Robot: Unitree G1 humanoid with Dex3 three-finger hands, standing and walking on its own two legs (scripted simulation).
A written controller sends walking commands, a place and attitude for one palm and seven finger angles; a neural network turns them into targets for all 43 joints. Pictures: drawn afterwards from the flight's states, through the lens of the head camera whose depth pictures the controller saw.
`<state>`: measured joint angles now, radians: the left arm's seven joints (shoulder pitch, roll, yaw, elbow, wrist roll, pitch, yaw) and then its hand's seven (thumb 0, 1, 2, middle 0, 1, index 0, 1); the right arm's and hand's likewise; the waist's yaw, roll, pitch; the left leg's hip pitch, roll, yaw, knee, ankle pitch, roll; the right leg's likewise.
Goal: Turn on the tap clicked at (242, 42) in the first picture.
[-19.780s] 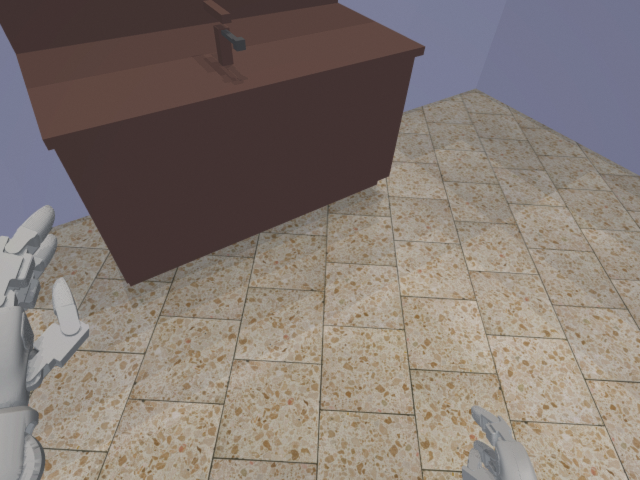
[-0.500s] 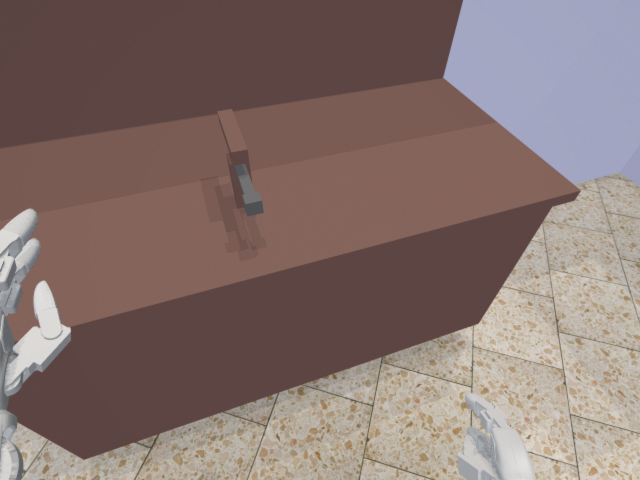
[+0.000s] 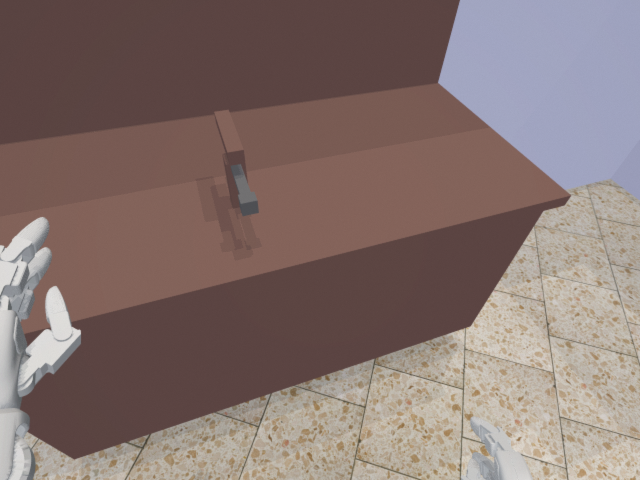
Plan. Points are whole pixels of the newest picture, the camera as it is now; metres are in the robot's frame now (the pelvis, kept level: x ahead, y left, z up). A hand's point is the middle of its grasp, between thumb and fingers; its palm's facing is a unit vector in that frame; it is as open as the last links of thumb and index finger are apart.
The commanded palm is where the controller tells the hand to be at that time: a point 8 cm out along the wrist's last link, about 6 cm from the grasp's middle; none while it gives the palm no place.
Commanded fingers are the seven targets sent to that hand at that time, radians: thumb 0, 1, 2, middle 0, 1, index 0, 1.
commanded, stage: shuffle to correct the standing spot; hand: left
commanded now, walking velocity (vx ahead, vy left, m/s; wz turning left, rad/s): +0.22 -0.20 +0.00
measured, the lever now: (248, 203) +0.52 +0.17 +0.03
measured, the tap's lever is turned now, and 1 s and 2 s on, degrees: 0 0 0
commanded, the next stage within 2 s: come to a stop and stand still in 1.04 s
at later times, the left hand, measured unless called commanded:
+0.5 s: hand (156, 250) +0.31 +0.21 +0.15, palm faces +0.45 -0.82 -0.35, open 7.4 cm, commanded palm +0.24 +0.24 +0.17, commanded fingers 0.00 0.90 0.90 -0.20 -0.30 -0.20 -0.30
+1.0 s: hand (268, 209) +0.39 +0.10 +0.15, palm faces +0.46 -0.83 -0.31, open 7.4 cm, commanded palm +0.32 +0.14 +0.17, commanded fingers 0.00 0.90 0.90 -0.20 -0.30 -0.20 -0.30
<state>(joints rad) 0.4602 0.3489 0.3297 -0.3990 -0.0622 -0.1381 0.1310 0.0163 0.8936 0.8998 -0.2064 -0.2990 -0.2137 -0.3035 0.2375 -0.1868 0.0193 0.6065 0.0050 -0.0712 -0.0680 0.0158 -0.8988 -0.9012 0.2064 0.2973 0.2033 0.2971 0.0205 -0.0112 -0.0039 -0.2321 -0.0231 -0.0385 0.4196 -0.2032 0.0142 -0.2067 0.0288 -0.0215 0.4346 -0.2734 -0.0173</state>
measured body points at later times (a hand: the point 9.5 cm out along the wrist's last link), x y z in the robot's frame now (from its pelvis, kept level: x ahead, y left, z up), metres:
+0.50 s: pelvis +0.09 -0.05 -0.03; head +0.13 -0.02 +0.41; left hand +0.28 +0.25 +0.17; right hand +0.30 -0.26 -0.10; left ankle +0.15 +0.07 -0.74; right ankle +0.03 -0.12 -0.69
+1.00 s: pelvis +0.18 -0.15 -0.04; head +0.21 -0.12 +0.41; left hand +0.36 +0.15 +0.17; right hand +0.37 -0.39 -0.10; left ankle +0.21 -0.05 -0.75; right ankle +0.22 -0.25 -0.73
